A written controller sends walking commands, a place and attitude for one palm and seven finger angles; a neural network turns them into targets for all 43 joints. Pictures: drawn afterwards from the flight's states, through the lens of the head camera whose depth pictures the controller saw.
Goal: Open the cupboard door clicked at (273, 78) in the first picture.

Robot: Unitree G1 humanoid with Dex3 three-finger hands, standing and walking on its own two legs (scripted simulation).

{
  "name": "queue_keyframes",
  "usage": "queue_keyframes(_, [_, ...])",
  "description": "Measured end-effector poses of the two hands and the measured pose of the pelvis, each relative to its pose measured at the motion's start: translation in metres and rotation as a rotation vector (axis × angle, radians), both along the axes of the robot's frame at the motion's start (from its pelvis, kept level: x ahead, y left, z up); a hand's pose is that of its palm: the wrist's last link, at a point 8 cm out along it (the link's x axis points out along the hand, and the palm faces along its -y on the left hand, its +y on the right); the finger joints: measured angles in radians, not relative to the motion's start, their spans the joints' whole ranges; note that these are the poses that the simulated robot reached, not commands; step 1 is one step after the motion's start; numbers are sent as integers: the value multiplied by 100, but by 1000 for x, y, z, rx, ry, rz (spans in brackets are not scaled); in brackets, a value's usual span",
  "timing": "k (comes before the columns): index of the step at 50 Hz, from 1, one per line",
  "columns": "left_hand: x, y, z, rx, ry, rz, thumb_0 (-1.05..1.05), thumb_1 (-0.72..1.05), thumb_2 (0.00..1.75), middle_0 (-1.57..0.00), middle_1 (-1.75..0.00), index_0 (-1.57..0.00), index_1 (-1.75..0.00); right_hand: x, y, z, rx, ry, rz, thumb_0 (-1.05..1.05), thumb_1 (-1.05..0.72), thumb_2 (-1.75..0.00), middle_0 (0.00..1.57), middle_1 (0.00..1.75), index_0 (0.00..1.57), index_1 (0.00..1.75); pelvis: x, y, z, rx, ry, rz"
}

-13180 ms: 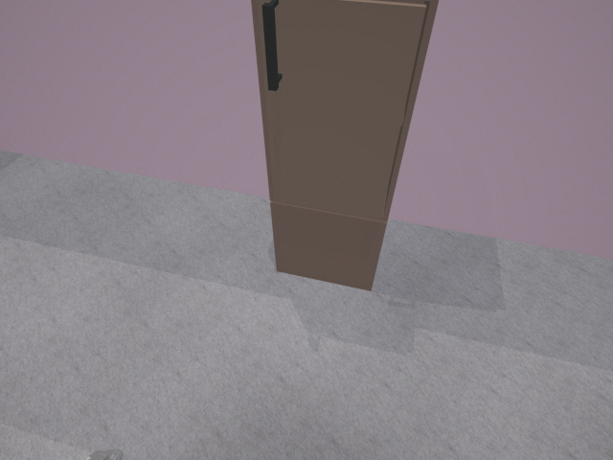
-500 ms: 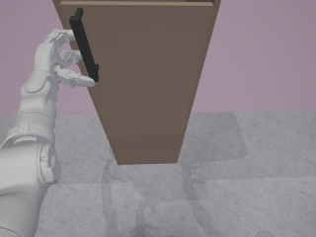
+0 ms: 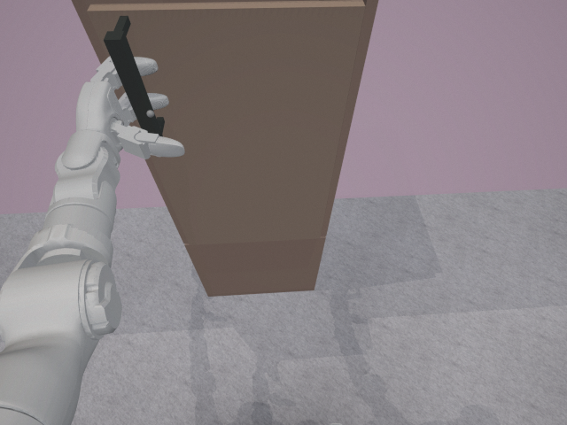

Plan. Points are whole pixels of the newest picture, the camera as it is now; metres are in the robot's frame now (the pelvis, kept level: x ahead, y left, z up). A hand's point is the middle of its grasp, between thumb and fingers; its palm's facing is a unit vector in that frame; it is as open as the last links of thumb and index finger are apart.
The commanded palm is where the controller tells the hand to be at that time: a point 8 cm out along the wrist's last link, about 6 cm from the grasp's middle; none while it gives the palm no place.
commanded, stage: slide the fingers in behind the handle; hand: left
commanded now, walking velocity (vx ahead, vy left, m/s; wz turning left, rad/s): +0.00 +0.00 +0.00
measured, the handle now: (141, 89) +0.55 +0.17 +0.16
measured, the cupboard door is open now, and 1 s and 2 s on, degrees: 0 0 30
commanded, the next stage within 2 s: close the thumb around the handle in 0.36 s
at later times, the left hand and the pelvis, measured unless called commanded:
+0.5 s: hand (154, 115) +0.49 +0.15 +0.16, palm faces -0.01 -1.00 -0.02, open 14.0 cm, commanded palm +0.47 +0.20 +0.16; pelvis -0.01 +0.00 +0.00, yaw +1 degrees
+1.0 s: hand (151, 115) +0.49 +0.15 +0.16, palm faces +0.01 -1.00 +0.00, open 6.8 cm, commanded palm +0.47 +0.20 +0.16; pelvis +0.00 +0.00 +0.00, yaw +0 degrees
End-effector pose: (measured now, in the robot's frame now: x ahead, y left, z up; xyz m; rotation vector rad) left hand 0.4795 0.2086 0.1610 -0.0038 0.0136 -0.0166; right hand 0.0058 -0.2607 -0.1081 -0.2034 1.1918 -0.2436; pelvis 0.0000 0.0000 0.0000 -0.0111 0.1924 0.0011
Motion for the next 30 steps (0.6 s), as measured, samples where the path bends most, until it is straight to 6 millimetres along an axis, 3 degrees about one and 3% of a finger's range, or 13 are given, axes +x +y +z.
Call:
queue_keyframes(7, [1,-7,1,5,-5,16,-1,-50,30,-30,-120,-30,-120,13,0,0,5,-42,15,0,-90,-89,20,30,21,30,-1,-2,0,3,-2,-1])
queue_keyframes(16, [-6,0,5,14,-8,20,-1,-50,30,-30,-120,-30,-120,22,-1,0,13,-70,22,0,-90,-89,20,30,21,30,-2,-4,0,5,-11,-1])
queue_keyframes(30, [-1,-8,3,14,-3,19,-1,-43,33,-31,-121,-30,-121,12,-4,-1,-4,-44,28,0,-90,-89,20,30,21,30,-5,-4,-1,6,-1,9])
